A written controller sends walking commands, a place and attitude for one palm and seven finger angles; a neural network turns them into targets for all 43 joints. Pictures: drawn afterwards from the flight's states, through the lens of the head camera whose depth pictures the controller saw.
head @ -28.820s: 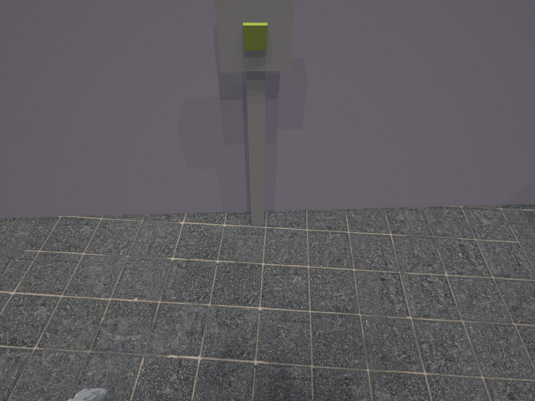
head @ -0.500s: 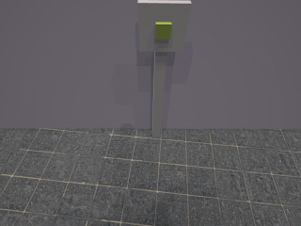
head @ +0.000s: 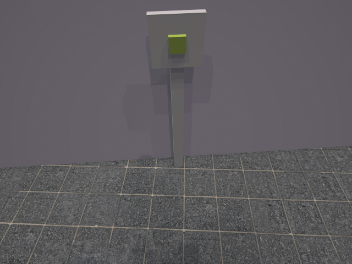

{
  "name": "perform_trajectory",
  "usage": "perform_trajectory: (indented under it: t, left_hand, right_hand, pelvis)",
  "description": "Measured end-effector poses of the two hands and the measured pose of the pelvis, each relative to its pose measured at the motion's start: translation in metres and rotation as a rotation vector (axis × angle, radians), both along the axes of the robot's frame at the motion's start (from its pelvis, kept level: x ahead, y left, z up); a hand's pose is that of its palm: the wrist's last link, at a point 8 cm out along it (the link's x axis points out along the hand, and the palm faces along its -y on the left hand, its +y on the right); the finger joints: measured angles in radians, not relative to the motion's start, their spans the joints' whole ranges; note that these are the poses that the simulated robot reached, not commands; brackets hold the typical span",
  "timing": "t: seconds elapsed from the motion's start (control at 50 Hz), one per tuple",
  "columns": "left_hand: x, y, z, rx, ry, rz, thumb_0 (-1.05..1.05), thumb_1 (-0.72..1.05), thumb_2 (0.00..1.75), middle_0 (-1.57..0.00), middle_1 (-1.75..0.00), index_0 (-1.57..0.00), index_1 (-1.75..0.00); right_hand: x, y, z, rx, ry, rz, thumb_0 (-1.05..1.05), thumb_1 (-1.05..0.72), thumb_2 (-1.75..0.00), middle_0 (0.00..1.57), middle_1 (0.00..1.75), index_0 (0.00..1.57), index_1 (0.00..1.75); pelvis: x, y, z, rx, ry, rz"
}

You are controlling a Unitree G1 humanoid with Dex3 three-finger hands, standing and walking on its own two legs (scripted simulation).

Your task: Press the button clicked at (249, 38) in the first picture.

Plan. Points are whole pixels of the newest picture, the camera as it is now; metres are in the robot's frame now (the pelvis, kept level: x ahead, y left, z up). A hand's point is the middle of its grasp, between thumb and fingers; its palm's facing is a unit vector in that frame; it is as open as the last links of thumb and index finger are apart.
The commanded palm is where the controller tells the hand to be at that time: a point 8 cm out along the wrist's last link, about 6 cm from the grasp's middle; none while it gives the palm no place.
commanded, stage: let the arm hang, fingers relaxed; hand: left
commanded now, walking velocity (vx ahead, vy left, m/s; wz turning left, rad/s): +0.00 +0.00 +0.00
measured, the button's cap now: (177, 43) +0.82 +0.04 +0.11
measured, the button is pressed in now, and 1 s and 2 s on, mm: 0 0 0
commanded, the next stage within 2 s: stand and wait in 0.06 s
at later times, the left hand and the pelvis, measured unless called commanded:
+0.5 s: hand out of the picture -0.02 +0.15 -0.18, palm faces +0.05 -0.98 -0.17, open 7.4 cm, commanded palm none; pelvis +0.00 +0.00 +0.00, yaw +0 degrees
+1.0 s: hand out of the picture +0.00 +0.16 -0.18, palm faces +0.04 -0.98 -0.18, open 7.4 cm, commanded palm none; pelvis +0.01 +0.00 +0.00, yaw +0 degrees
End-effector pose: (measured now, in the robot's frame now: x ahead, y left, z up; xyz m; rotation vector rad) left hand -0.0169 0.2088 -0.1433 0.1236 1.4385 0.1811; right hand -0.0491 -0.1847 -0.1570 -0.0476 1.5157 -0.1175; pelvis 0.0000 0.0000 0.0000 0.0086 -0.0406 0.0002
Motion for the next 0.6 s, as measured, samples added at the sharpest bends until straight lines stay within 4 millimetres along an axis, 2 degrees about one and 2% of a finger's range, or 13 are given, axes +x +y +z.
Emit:
perform_trajectory:
  t: [0.3,0.6]
  left_hand:
    - [-0.019,-0.014,-0.004,-0.036,0.054,0.013,0.01,0.91,0.9,-0.2,-0.3,-0.2,-0.3]
    - [-0.005,-0.008,-0.002,-0.02,0.025,0.006,0.01,0.9,0.9,-0.2,-0.3,-0.2,-0.3]
  right_hand:
    - [0.002,-0.01,0.004,-0.029,0.004,0.004,0.01,-0.91,-0.9,0.19,0.3,0.2,0.3]
    - [0.02,-0.009,0.003,-0.022,-0.029,0.011,0.01,-0.91,-0.9,0.19,0.3,0.2,0.3]
  pelvis:
    - [0.0,-0.002,0.0,-0.003,0.007,0.0]
    - [0.004,-0.002,0.0,-0.004,0.007,0.003]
